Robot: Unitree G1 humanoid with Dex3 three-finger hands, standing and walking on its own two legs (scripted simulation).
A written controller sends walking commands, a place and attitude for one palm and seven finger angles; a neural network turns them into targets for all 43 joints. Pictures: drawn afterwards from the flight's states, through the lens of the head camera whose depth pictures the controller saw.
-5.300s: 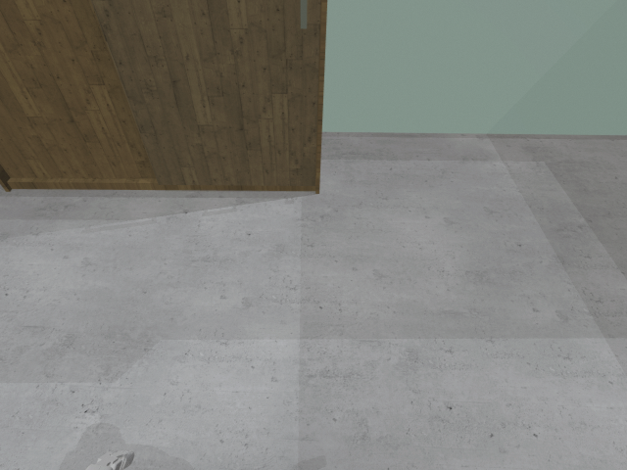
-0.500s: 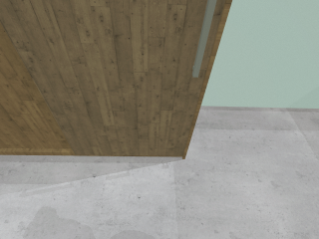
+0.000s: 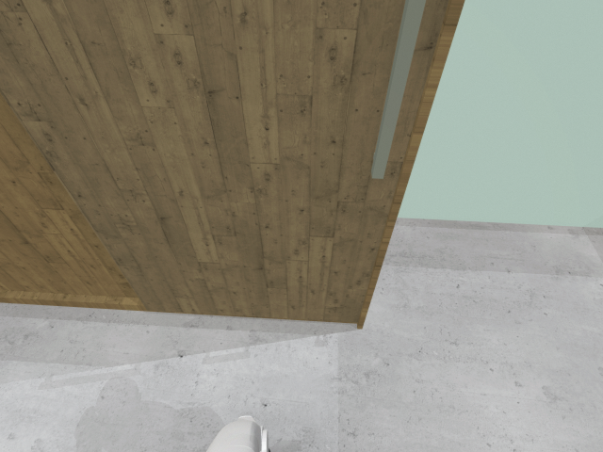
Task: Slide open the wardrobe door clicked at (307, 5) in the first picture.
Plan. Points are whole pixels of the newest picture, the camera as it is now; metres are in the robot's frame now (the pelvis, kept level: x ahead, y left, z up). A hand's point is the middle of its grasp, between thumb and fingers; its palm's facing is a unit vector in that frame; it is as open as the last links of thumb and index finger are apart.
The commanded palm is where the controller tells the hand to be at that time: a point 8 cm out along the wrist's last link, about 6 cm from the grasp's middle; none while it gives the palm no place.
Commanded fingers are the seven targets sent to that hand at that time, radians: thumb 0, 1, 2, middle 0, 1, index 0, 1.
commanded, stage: take the last steps up to it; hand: right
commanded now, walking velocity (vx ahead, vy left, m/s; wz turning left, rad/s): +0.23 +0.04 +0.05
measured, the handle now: (393, 87) +0.61 -0.09 +0.18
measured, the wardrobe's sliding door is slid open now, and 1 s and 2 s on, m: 0.00 0.00 0.00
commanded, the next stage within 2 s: come to a stop and stand still in 0.20 s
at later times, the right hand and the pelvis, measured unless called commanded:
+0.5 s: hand out of the picture +0.15 -0.14 -0.17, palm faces +0.06 +0.98 -0.18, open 7.2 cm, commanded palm none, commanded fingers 0.00 -0.90 -0.90 0.20 0.30 0.20 0.30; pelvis +0.13 +0.03 +0.00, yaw +1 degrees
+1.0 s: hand out of the picture +0.09 -0.13 -0.17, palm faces +0.04 +0.97 -0.23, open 7.3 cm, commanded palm none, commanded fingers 0.00 -0.90 -0.90 0.20 0.30 0.20 0.30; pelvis +0.09 +0.05 +0.00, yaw +2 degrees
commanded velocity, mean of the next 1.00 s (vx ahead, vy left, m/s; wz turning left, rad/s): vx -0.03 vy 0.01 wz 0.00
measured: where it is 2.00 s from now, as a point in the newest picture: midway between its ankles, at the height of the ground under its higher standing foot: outside the picture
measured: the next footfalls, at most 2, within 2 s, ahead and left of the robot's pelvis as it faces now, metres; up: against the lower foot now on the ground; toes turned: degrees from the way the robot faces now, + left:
left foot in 0.10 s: +0.15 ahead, +0.14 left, +0.00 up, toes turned +6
right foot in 0.52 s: +0.23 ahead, -0.10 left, +0.00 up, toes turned -4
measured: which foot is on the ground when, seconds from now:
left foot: up 0.00-0.08, down 0.10-1.00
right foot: down 0.00-0.12, up 0.14-0.50, down 0.52-0.88, up 0.90-1.00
